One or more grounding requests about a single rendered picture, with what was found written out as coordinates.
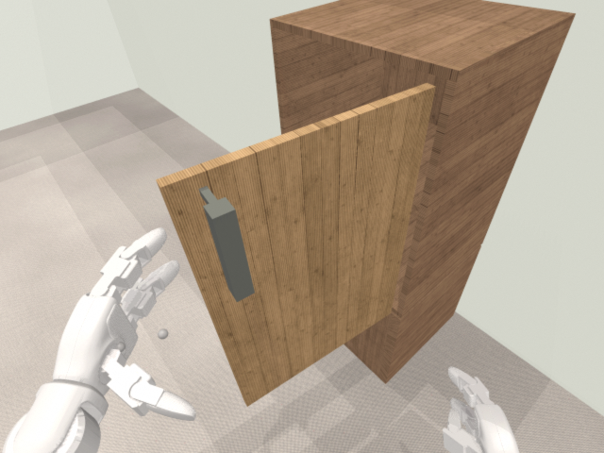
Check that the left robot hand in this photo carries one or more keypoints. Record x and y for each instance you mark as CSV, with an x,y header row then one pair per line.
x,y
87,351

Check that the robot left forearm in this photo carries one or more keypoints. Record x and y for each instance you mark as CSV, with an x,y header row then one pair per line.
x,y
64,418

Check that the right robot hand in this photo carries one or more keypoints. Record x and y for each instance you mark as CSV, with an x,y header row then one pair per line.
x,y
487,427

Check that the cupboard door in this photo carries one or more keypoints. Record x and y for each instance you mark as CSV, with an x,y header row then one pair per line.
x,y
323,211

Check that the handle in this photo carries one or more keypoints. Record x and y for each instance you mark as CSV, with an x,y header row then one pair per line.
x,y
225,231

